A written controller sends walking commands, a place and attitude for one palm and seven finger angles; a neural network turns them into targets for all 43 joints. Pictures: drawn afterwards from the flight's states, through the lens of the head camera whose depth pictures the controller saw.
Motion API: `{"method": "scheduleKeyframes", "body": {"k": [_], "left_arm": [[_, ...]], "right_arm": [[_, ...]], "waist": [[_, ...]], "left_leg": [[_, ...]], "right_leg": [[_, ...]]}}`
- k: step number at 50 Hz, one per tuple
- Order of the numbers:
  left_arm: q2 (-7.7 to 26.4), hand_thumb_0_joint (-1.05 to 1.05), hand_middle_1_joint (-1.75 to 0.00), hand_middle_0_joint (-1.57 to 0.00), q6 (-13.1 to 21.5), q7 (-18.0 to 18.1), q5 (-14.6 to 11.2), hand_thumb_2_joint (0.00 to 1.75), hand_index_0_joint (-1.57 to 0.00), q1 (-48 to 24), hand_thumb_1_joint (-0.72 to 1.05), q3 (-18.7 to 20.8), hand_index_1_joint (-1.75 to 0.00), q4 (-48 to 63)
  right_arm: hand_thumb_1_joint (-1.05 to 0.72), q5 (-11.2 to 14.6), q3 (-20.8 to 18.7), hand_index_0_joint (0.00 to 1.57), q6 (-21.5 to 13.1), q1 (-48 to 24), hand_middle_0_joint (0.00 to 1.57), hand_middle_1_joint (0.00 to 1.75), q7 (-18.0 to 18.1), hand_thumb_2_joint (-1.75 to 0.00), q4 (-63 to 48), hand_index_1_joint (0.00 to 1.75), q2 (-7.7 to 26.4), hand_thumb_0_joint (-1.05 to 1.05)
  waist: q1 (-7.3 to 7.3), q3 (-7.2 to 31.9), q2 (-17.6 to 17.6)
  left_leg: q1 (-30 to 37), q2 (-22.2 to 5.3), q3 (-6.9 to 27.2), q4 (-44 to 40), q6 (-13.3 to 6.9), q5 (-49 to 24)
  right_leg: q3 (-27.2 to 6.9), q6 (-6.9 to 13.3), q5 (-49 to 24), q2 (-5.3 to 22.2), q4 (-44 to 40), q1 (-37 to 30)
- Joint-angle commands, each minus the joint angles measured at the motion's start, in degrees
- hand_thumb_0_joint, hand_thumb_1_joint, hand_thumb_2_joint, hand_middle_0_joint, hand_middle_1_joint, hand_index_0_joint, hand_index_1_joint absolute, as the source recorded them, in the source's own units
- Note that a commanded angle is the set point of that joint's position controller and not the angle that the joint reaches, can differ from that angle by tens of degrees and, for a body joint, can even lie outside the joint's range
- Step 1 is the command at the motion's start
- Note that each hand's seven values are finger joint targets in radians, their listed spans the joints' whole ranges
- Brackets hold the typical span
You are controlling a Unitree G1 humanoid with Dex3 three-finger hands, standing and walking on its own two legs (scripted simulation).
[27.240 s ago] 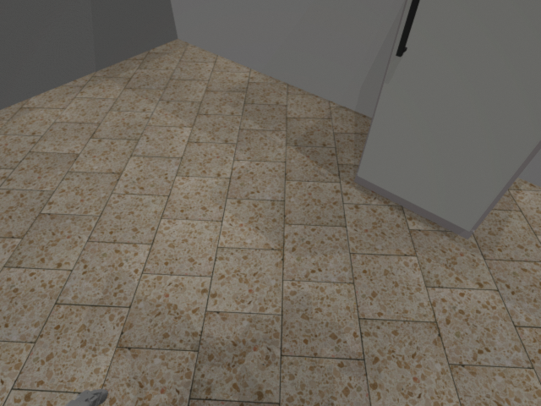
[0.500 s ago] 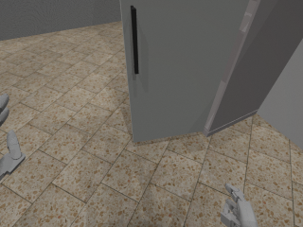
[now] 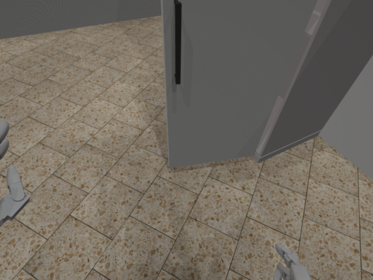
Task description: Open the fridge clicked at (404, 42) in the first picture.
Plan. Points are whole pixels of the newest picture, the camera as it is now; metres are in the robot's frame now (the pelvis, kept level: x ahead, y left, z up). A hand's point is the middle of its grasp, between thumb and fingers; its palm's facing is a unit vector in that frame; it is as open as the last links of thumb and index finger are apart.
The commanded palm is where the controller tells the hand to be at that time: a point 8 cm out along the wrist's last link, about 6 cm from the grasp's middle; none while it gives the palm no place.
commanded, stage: stop stepping back and stand still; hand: left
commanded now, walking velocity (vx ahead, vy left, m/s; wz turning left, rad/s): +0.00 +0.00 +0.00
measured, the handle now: (177, 45) +0.83 +0.09 +0.11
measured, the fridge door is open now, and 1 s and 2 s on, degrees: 74 74 74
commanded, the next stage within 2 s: let the arm hang, fingers relaxed in 0.06 s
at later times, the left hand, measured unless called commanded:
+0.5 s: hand out of the picture +0.03 +0.17 -0.19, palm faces -0.01 -0.99 -0.17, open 7.1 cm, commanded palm none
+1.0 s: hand out of the picture +0.00 +0.19 -0.17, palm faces +0.02 -0.98 -0.22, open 7.4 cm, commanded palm none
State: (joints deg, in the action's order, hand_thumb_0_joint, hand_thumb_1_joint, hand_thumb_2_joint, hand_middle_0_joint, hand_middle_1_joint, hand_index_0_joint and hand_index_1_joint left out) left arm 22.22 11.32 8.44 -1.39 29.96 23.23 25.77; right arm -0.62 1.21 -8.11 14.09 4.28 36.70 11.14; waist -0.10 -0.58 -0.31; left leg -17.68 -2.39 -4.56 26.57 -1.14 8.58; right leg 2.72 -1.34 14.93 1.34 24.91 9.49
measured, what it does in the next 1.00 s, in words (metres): stands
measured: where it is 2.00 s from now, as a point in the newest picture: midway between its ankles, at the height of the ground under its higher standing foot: outside the picture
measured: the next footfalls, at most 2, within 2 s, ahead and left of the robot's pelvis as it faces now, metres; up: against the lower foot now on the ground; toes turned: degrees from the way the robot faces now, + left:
none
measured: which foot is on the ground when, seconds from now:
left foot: down 0.00-1.00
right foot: down 0.00-1.00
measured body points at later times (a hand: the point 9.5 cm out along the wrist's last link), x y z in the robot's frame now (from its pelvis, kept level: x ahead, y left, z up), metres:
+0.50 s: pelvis -0.01 +0.00 -0.01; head +0.01 +0.01 +0.44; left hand +0.03 +0.22 -0.17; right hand +0.05 -0.27 -0.14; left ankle +0.06 +0.11 -0.74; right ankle -0.02 -0.13 -0.74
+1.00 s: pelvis +0.00 +0.01 +0.00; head +0.01 +0.00 +0.45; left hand +0.00 +0.25 -0.16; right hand +0.02 -0.22 -0.16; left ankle +0.06 +0.11 -0.74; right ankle -0.02 -0.13 -0.74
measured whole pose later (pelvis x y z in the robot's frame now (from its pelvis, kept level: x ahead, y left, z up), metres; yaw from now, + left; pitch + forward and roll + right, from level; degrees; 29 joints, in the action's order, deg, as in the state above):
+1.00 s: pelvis +0.00 +0.01 +0.00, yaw +1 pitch -2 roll +0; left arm 10.3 -0.5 1.1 1.3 15.1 0.7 -64.9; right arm -1.3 -1.1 1.3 12.8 1.0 65.0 9.7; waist -0.5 -2.8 -1.2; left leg -15.9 -0.6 -4.6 25.4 -1.9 8.1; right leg 2.9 -1.9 15.8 3.1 25.8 8.4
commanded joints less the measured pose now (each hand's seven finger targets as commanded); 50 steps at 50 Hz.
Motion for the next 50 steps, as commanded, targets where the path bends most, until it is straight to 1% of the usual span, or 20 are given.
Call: {"method": "scheduleKeyframes", "body": {"k": [1, 7, 8, 9, 10, 12, 13, 14, 16, 17, 19, 21, 22, 23, 25, 27, 29, 39, 46, 50], "left_arm": [[9.9, 0.00, -0.30, -0.20, 3.7, 1.3, -0.5, 0.90, -0.20, -2.6, 0.90, 6.3, -0.30, 10.8], [10.0, 0.00, -0.30, -0.20, 3.6, 1.2, -0.6, 0.90, -0.20, -2.7, 0.90, 6.3, -0.30, 10.8], [-0.1, 0.00, -0.30, -0.20, -3.7, -6.3, 3.1, 0.90, -0.20, -4.2, 0.90, -18.4, -0.30, -33.8], [1.4, 0.00, -0.30, -0.20, -9.9, -7.9, 2.6, 0.90, -0.20, -6.5, 0.90, -15.9, -0.30, -34.4], [1.0, 0.00, -0.30, -0.20, -10.7, -8.1, 3.0, 0.90, -0.20, -7.8, 0.90, -16.1, -0.30, -36.4], [2.1, 0.00, -0.30, -0.20, -11.0, -8.3, 3.1, 0.90, -0.20, -10.3, 0.90, -17.2, -0.30, -42.2], [2.4, 0.00, -0.30, -0.20, -10.9, -8.3, 3.3, 0.90, -0.20, -11.3, 0.90, -17.9, -0.30, -46.0], [2.5, 0.00, -0.30, -0.20, -11.0, -8.3, 3.3, 0.90, -0.20, -13.0, 0.90, -18.4, -0.30, -49.7], [2.5, 0.00, -0.30, -0.20, -11.3, -8.2, 3.3, 0.90, -0.20, -15.9, 0.90, -19.6, -0.30, -57.3], [2.1, 0.00, -0.30, -0.20, -11.6, -8.0, 3.2, 0.90, -0.20, -17.4, 0.90, -20.2, -0.30, -60.5], [1.0, 0.00, -0.30, -0.20, -11.9, -7.7, 2.9, 0.90, -0.20, -18.6, 0.90, -21.2, -0.30, -66.3], [-0.1, 0.00, -0.30, -0.20, -11.9, -7.6, 2.7, 0.90, -0.20, -17.0, 0.90, -21.5, -0.30, -71.6], [-0.6, 0.00, -0.30, -0.20, -11.9, -7.6, 2.5, 0.90, -0.20, -15.6, 0.90, -21.5, -0.30, -74.2], [-0.5, 0.00, -0.30, -0.20, -11.9, -7.5, 2.5, 0.90, -0.20, -14.1, 0.90, -21.4, -0.30, -76.3], [-2.1, 0.00, -0.30, -0.20, -11.7, -7.5, 2.4, 0.90, -0.20, -12.2, 0.90, -20.9, -0.30, -79.9], [-2.6, 0.00, -0.30, -0.20, -11.5, -7.5, 2.3, 0.90, -0.20, -11.8, 0.90, -21.2, -0.30, -82.5], [-3.1, 0.00, -0.30, -0.20, -11.4, -7.4, 2.3, 0.90, -0.20, -11.5, 0.90, -21.3, -0.30, -84.4], [-5.1, 0.00, -0.30, -0.20, -11.5, -6.9, 2.4, 0.90, -0.20, -9.1, 0.90, -21.6, -0.30, -89.9], [-5.1, 0.00, -0.30, -0.20, -11.3, -6.7, 2.5, 0.90, -0.20, -10.3, 0.90, -21.6, -0.30, -90.0], [-4.5, 0.00, -0.30, -0.20, -11.1, -6.7, 2.5, 0.90, -0.20, -11.8, 0.90, -21.4, -0.30, -89.5]], "right_arm": [[-0.90, 0.2, -3.0, 0.20, -3.3, -7.1, 0.20, 0.30, 0.6, -0.90, -9.4, 0.30, 7.7, 0.00], [-0.90, 0.3, -3.2, 0.20, -3.1, -7.1, 0.20, 0.30, 0.8, -0.90, -9.4, 0.30, 7.7, 0.00], [-0.90, 0.4, -5.8, 0.20, -5.6, -8.8, 0.20, 0.30, -4.4, -0.90, 5.6, 0.30, 16.7, 0.00], [-0.90, 1.5, -5.9, 0.20, 0.6, -6.7, 0.20, 0.30, -4.7, -0.90, 4.2, 0.30, 17.6, 0.00], [-0.90, 0.9, -5.5, 0.20, 2.5, -6.1, 0.20, 0.30, -4.6, -0.90, 3.7, 0.30, 16.1, 0.00], [-0.90, 0.2, -4.4, 0.20, 4.4, -7.9, 0.20, 0.30, -4.5, -0.90, 3.5, 0.30, 16.2, 0.00], [-0.90, -0.2, -4.1, 0.20, 5.1, -7.6, 0.20, 0.30, -4.6, -0.90, 4.2, 0.30, 15.3, 0.00], [-0.90, -0.4, -3.9, 0.20, 5.8, -7.4, 0.20, 0.30, -4.8, -0.90, 5.2, 0.30, 14.6, 0.00], [-0.90, -0.8, -3.3, 0.20, 7.4, -6.4, 0.20, 0.30, -4.9, -0.90, 7.6, 0.30, 12.1, 0.00], [-0.90, -1.0, -3.0, 0.20, 8.0, -5.6, 0.20, 0.30, -4.8, -0.90, 8.8, 0.30, 11.0, 0.00], [-0.90, -1.2, -2.6, 0.20, 8.8, -4.6, 0.20, 0.30, -4.7, -0.90, 10.9, 0.30, 9.5, 0.00], [-0.90, -1.3, -2.4, 0.20, 8.7, -4.7, 0.20, 0.30, -4.3, -0.90, 13.1, 0.30, 9.4, 0.00], [-0.90, -1.2, -2.3, 0.20, 8.6, -4.8, 0.20, 0.30, -4.1, -0.90, 14.2, 0.30, 9.4, 0.00], [-0.90, -1.0, -2.4, 0.20, 8.6, -4.8, 0.20, 0.30, -3.8, -0.90, 14.9, 0.30, 9.7, 0.00], [-0.90, -1.0, -2.6, 0.20, 8.7, -3.6, 0.20, 0.30, -3.4, -0.90, 17.0, 0.30, 8.3, 0.00], [-0.90, -0.9, -2.7, 0.20, 8.8, -2.0, 0.20, 0.30, -3.1, -0.90, 19.0, 0.30, 7.5, 0.00], [-0.90, -0.7, -3.1, 0.20, 8.8, 0.0, 0.20, 0.30, -2.8, -0.90, 20.6, 0.30, 7.5, 0.00], [-0.90, -0.5, -3.4, 0.20, 9.0, 2.6, 0.20, 0.30, -2.6, -0.90, 25.2, 0.30, 5.7, 0.00], [-0.90, -0.6, -3.3, 0.20, 8.8, 1.5, 0.20, 0.30, -2.8, -0.90, 26.3, 0.30, 5.0, 0.00], [-0.90, -0.7, -3.4, 0.20, 8.6, 0.6, 0.20, 0.30, -3.0, -0.90, 26.3, 0.30, 5.5, 0.00]], "waist": [[0.32, 4.5, -3.5], [0.44, 5.0, -3.2], [-2.44, 2.9, -3.4], [-1.12, 5.2, -4.4], [-0.67, 6.5, -2.4], [0.13, 3.7, 2.8], [0.08, 4.4, 6.3], [-0.28, 3.0, 8.9], [-1.24, 1.4, 11.8], [-1.76, 1.2, 10.8], [-2.14, 0.6, 3.6], [-1.21, 0.4, -5.0], [-0.44, 0.0, -7.4], [0.18, 0.0, -7.0], [0.32, 1.8, -8.8], [-0.06, 1.3, -7.6], [-0.42, 1.8, -3.4], [-0.18, -2.7, 1.0], [-0.27, -4.4, 0.8], [-0.37, -3.9, 0.4]], "left_leg": [[3.4, -2.7, 5.7, -6.7, 0.5, 8.6], [4.5, -2.5, 5.3, -5.8, 0.6, 6.0], [1.7, -5.4, 7.0, 3.0, 0.2, -11.7], [2.5, -6.5, 6.9, 1.9, -0.2, -13.4], [0.6, -7.3, 8.2, 1.8, -1.4, -11.5], [-3.6, -6.9, 10.2, 0.6, -2.4, -4.3], [-2.7, -5.9, 10.2, 0.9, -1.8, -3.1], [-2.1, -4.6, 9.5, 1.9, -1.4, -0.4], [1.2, -1.6, 6.8, 5.1, -0.4, 1.8], [2.8, -0.7, 5.7, 6.2, 0.1, 1.3], [4.8, -1.3, 5.7, 4.5, 0.4, 0.3], [2.8, -3.2, 8.2, -1.0, -0.2, 1.2], [0.7, -3.6, 9.0, -3.1, -0.4, 3.2], [0.1, -3.6, 9.3, -3.6, -0.5, 3.6], [0.8, -3.4, 8.6, -4.0, -0.4, 5.6], [2.0, -3.1, 8.2, -4.0, -0.2, 6.4], [4.1, -3.7, 8.0, -3.7, -0.3, 4.5], [4.4, -3.9, 8.2, -6.9, -0.7, 7.3], [4.8, -3.6, 7.5, -7.8, -0.5, 6.3], [5.4, -3.5, 7.3, -8.2, -0.3, 5.5]], "right_leg": [[-3.0, 1.6, -1.0, 0.3, -5.5, 2.5], [-2.8, 1.5, -2.2, 0.4, -5.4, 2.9], [-0.1, 2.2, -8.1, 3.8, 2.7, 9.0], [-2.5, 2.2, -5.1, 5.0, 2.3, 8.2], [-1.0, 2.4, -1.4, 3.5, 4.7, 7.2], [-1.7, 2.9, 2.1, 3.1, 4.8, 6.5], [-2.8, 3.4, 1.7, 3.7, 3.4, 6.4], [-4.3, 4.0, 3.1, 5.2, 1.3, 8.4], [-6.9, 5.4, 4.6, 8.3, -2.8, 12.6], [-7.2, 5.9, 4.2, 9.0, -3.5, 13.5], [-6.3, 5.5, 5.6, 8.1, -3.0, 14.0], [-4.9, 3.8, 6.2, 5.2, -1.4, 10.2], [-4.3, 3.3, 5.4, 4.3, -1.2, 7.3], [-4.3, 3.3, 3.9, 3.9, -1.7, 5.3], [-4.3, 3.8, 2.9, 4.3, -2.8, 3.2], [-4.6, 4.2, 3.1, 4.6, -4.4, 3.8], [-4.0, 4.1, 2.2, 4.8, -5.2, 4.0], [-2.5, 3.6, 4.5, 4.3, -5.9, 5.4], [-2.8, 3.2, 4.1, 4.6, -6.1, 6.3], [-3.2, 3.1, 3.6, 4.7, -6.5, 5.6]]}}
